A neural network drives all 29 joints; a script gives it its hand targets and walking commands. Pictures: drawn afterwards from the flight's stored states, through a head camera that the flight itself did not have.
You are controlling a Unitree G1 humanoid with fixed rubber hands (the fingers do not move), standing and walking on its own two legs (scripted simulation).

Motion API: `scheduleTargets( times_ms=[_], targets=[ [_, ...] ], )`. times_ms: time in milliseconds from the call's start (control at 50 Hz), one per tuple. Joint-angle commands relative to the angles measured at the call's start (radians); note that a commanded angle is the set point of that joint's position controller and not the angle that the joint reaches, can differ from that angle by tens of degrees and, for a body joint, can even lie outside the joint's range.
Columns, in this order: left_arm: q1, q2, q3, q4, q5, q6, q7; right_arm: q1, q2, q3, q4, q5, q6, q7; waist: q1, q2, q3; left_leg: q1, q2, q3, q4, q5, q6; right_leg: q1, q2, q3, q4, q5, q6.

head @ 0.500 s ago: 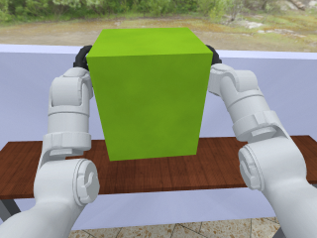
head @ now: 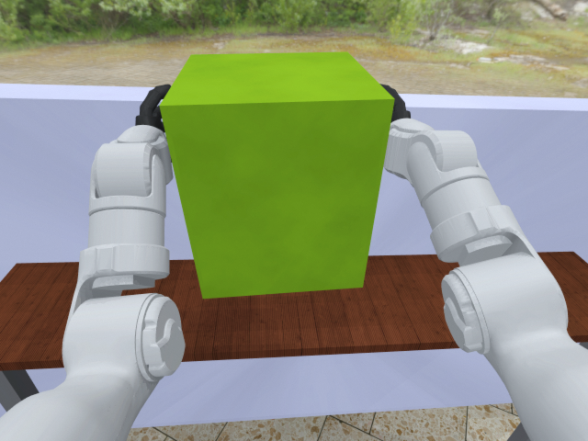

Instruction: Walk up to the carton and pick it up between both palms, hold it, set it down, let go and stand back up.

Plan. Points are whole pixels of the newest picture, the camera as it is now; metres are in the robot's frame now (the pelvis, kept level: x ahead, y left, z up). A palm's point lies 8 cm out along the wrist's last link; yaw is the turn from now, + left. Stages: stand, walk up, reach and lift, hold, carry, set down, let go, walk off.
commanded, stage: hold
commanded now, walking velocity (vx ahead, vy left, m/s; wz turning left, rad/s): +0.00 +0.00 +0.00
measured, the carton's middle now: (277, 171) +0.37 +0.01 +0.27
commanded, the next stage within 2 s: none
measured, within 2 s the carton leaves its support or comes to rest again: neither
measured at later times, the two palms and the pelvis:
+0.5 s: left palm (153, 144) +0.37 +0.16 +0.30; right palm (394, 140) +0.37 -0.14 +0.31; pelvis +0.00 +0.00 +0.00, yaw +0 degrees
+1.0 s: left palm (152, 142) +0.37 +0.16 +0.31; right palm (394, 137) +0.37 -0.14 +0.32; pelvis +0.00 +0.00 +0.00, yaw +0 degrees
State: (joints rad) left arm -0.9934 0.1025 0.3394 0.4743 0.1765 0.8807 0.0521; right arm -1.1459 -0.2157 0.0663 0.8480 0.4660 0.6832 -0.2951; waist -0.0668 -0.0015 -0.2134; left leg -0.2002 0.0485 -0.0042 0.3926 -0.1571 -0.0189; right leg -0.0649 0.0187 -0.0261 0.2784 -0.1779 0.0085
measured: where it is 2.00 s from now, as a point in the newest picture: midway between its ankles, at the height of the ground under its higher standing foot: outside the picture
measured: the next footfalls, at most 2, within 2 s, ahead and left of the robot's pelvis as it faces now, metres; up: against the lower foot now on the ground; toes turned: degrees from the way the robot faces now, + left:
none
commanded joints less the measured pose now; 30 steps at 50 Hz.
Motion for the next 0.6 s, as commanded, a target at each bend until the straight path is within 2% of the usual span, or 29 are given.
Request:
scheduleTargets(
  times_ms=[0, 260, 340, 440, 580],
  targets=[
    [-0.795, -0.596, -0.352, -0.131, -0.191, -0.074, -0.146, -0.833, 0.668, 0.122, -0.365, 0.155, -0.043, 0.135, -0.015, 0.059, -0.311, 0.217, -0.076, -0.032, -0.019, 0.184, -0.025, -0.035, 0.063, 0.046, -0.042, 0.172, 0.044],
    [-0.777, -0.591, -0.356, -0.167, -0.195, -0.073, -0.144, -0.823, 0.667, 0.145, -0.406, 0.170, -0.043, 0.131, -0.009, 0.053, -0.344, 0.240, -0.080, -0.035, -0.001, 0.247, -0.030, -0.009, 0.067, 0.042, -0.031, 0.237, 0.051],
    [-0.780, -0.592, -0.359, -0.167, -0.189, -0.069, -0.147, -0.816, 0.663, 0.138, -0.389, 0.165, -0.041, 0.132, -0.013, 0.054, -0.317, 0.236, -0.077, -0.036, -0.010, 0.228, -0.032, -0.020, 0.068, 0.042, -0.037, 0.206, 0.046],
    [-0.777, -0.607, -0.375, -0.183, -0.199, -0.070, -0.144, -0.832, 0.673, 0.149, -0.430, 0.171, -0.046, 0.131, -0.015, 0.057, -0.356, 0.249, -0.080, -0.035, 0.002, 0.257, -0.034, -0.006, 0.068, 0.042, -0.031, 0.243, 0.047],
    [-0.784, -0.592, -0.357, -0.164, -0.192, -0.072, -0.144, -0.841, 0.686, 0.152, -0.423, 0.167, -0.044, 0.131, -0.002, 0.038, -0.337, 0.227, -0.082, -0.030, -0.009, 0.214, -0.020, -0.018, 0.065, 0.044, -0.035, 0.213, 0.053]
  ],
)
